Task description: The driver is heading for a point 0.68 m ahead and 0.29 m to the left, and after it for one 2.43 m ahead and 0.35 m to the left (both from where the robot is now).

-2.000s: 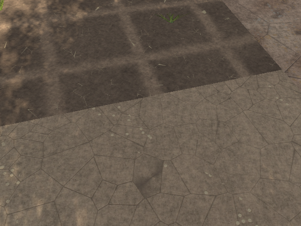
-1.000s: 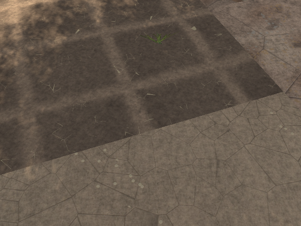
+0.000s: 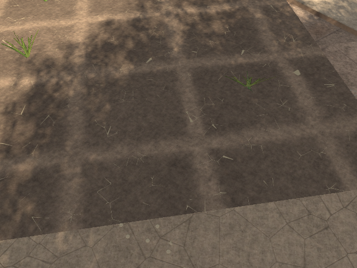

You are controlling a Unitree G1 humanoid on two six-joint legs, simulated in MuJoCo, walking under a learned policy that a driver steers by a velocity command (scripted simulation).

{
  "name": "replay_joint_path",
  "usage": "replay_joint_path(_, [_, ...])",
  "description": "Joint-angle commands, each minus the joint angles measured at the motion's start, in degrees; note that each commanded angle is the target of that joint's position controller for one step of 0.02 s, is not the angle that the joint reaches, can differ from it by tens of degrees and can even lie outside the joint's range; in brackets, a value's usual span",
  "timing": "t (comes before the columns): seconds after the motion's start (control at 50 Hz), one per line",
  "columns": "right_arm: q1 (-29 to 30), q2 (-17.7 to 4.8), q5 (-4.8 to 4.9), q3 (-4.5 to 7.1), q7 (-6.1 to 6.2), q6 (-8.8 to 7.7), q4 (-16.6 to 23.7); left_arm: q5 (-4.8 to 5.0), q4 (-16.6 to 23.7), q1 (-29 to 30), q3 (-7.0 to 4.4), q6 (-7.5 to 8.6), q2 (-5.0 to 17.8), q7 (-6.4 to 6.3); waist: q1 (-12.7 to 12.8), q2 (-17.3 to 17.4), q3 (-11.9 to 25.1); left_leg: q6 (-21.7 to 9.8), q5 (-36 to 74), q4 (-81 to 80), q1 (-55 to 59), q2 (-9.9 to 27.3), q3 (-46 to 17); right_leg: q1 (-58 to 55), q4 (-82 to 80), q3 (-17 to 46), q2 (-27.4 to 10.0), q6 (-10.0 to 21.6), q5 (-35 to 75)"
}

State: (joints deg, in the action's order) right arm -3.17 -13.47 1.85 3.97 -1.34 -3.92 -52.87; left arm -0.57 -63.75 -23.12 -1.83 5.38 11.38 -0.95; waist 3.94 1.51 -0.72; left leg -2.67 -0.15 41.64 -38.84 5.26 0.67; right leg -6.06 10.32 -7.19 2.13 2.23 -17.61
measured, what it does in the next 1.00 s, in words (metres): walks ahead, turning left: left foot, then right foot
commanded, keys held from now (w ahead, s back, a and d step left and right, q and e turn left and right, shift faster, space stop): w+q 0.94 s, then q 0.02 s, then e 0.04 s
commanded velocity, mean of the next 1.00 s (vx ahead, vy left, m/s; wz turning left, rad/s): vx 0.48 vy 0.00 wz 0.54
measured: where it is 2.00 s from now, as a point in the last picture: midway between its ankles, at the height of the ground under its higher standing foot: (140, 181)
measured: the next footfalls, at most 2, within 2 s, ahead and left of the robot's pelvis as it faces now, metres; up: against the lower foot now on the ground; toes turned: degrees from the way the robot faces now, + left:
left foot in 0.16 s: +0.28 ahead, +0.13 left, +0.00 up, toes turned +8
right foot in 0.64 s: +0.59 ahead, -0.01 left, +0.00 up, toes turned +25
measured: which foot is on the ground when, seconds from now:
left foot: up 0.00-0.14, down 0.16-0.64, up 0.66-1.00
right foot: down 0.00-0.16, up 0.18-0.62, down 0.64-1.00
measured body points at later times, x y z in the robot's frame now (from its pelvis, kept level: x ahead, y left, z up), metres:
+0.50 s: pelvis +0.29 +0.06 +0.01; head +0.31 +0.08 +0.46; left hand +0.43 +0.36 -0.09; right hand +0.40 -0.20 -0.11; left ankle +0.24 +0.12 -0.74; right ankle +0.53 -0.08 -0.68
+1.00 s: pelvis +0.56 +0.11 +0.00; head +0.59 +0.13 +0.45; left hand +0.42 +0.37 -0.12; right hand +0.86 +0.00 -0.08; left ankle +0.60 +0.33 -0.68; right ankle +0.56 -0.02 -0.74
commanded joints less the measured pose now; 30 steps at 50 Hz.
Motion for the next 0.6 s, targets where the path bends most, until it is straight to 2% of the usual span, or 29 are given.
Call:
replay_joint_path(0.02, [10.07,-0.84,0.0,-0.92,-1.27,-0.57,6.43,0.59,1.75,-1.91,-1.81,0.36,9.59,-0.44,0.29,-4.12,-7.99,-1.42,3.19,-5.59,0.3,-1.36,2.22,5.74,-4.81,1.75,-15.9,6.24,24.44])
replay_joint_path(0.06, [10.61,-1.82,-0.04,-0.71,-2.11,-0.66,7.78,0.76,2.23,-1.39,-2.14,-0.19,10.35,-0.47,-1.06,-4.63,-7.1,-3.32,0.43,-7.38,1.94,-2.82,3.57,1.45,-0.67,-0.48,-17.02,5.32,36.7])
replay_joint_path(0.1, [7.15,-4.49,-0.11,0.48,-2.7,-0.56,8.18,0.69,3.49,0.08,-2.77,-0.99,12.35,-0.9,-4.34,-7.35,-2.52,-5.39,-4.73,-6.2,8.62,-6.3,6.53,-1.96,8.58,-2.39,-17.72,4.09,58.13])
replay_joint_path(0.12, [0.71,-6.79,-0.03,1.68,-2.82,-0.32,6.98,0.4,4.3,1.04,-3.0,-1.63,13.06,-1.15,-7.88,-8.62,1.43,-6.55,-6.77,-5.88,16.27,-8.47,7.48,-1.48,17.7,-3.23,-17.43,3.35,64.97])
replay_joint_path(0.14, [-8.5,-9.83,0.06,3.43,-2.44,0.03,4.75,0.39,5.29,2.12,-2.93,-1.96,13.24,-1.26,-12.55,-8.08,6.2,-8.47,-5.4,-8.5,29.69,-9.97,6.49,4.21,30.24,-3.9,-15.71,1.88,63.31])
replay_joint_path(0.16, [-16.81,-14.32,-0.14,5.05,-1.15,0.78,3.57,-0.35,6.87,1.74,-2.31,-1.46,11.98,-1.14,-14.92,-0.94,11.95,-11.89,-9.89,-9.55,46.8,-1.05,-8.79,19.37,49.02,-3.97,-12.82,-0.19,43.21])
replay_joint_path(0.18, [-16.0,-17.31,-0.36,5.07,-0.83,0.71,5.25,0.03,9.49,-2.66,0.17,0.78,3.37,0.32,-8.37,13.44,19.68,-24.47,-20.8,-20.47,63.5,14.91,-45.66,42.57,72.47,2.75,1.49,-3.72,-10.53])
replay_joint_path(0.2, [-17.24,-12.9,-1.14,3.66,-0.7,0.49,4.47,2.04,11.05,3.85,-0.92,3.75,8.33,1.44,-11.58,7.41,20.66,-22.0,-23.8,-26.75,63.33,13.94,-48.82,49.13,76.53,14.46,-0.64,-1.26,-11.33])
replay_joint_path(0.22, [-14.46,-10.01,-1.42,2.98,-0.47,-0.22,4.79,3.82,13.04,8.63,-1.66,4.77,11.12,1.61,-10.69,5.47,12.61,-18.73,-19.81,-26.8,56.74,11.78,-38.9,52.23,74.21,13.72,-3.73,0.44,-7.4])
replay_joint_path(0.24, [-9.47,-8.44,-1.31,2.38,-0.87,-1.1,5.96,3.2,13.19,9.85,-1.76,4.99,10.77,1.07,-7.31,-2.32,6.83,-16.84,-11.96,-27.65,45.76,9.02,-31.23,49.46,68.08,13.42,-6.5,0.55,-3.21])
replay_joint_path(0.26, [-5.87,-6.85,-1.48,1.82,-0.94,-1.58,7.03,2.01,12.67,9.62,-2.59,4.3,11.5,0.36,-4.95,-3.86,4.98,-15.17,-6.68,-28.15,38.02,6.63,-25.73,44.88,62.51,13.2,-8.47,0.12,-1.48])
replay_joint_path(0.28, [-4.03,-6.65,-1.93,1.57,-0.8,-1.65,7.86,1.44,12.79,8.12,-2.91,3.26,11.28,0.16,-2.9,-3.06,3.66,-14.85,-4.16,-29.17,32.0,5.09,-22.93,40.86,60.12,13.47,-9.59,-0.47,-0.89])
replay_joint_path(0.32, [-4.77,-7.62,-1.46,1.59,-0.24,-1.6,7.95,0.52,14.01,8.13,-3.07,1.66,9.68,-0.14,-1.5,-1.6,2.0,-15.0,-2.4,-30.73,25.28,3.88,-20.16,38.37,54.03,12.35,-10.13,-2.33,-0.44])
replay_joint_path(0.36, [-7.24,-9.55,-1.37,2.06,0.74,-1.63,7.94,-0.42,16.18,12.58,-3.0,0.89,9.01,-0.59,-2.4,-0.48,0.36,-14.97,-2.59,-31.93,21.64,2.59,-17.67,39.5,46.61,11.05,-9.51,-4.35,5.21])
replay_joint_path(0.38, [-8.6,-10.31,-1.36,2.28,1.18,-1.57,7.93,-0.53,17.25,15.45,-2.96,0.76,8.91,-0.74,-3.39,-0.01,-0.3,-14.4,-3.5,-32.06,21.17,1.87,-17.09,40.41,42.09,10.81,-8.92,-4.96,9.37])
replay_joint_path(0.44, [-11.78,-10.65,-0.93,2.42,1.86,-1.08,7.77,-0.25,19.53,22.37,-2.46,1.15,7.71,-0.39,-6.11,1.61,-0.9,-11.24,-5.93,-30.51,20.49,-0.85,-14.87,37.94,27.85,10.45,-5.97,-5.2,21.04])
replay_joint_path(0.48, [-13.89,-10.73,-0.71,2.48,1.94,-0.75,7.33,0.28,20.93,25.85,-2.11,1.52,7.31,0.18,-7.72,2.57,-0.59,-10.02,-7.18,-29.33,21.14,-0.84,-15.54,35.45,22.64,9.9,-4.23,-5.08,24.57])
replay_joint_path(0.54, [-16.45,-10.05,-0.36,2.36,2.12,-0.18,6.83,0.9,22.77,28.55,-2.28,2.13,9.0,1.09,-8.55,3.11,0.13,-9.63,-8.46,-24.57,27.17,0.98,-19.85,35.76,18.37,11.5,-3.36,-4.39,22.26])
replay_joint_path(0.6, [-16.91,-10.43,-0.78,2.48,2.6,0.57,7.51,1.28,23.36,27.04,-2.87,3.27,11.05,1.9,-6.72,5.33,1.25,-8.92,-5.48,-18.74,31.77,2.63,-24.82,31.88,15.48,11.44,-2.24,-2.79,14.07])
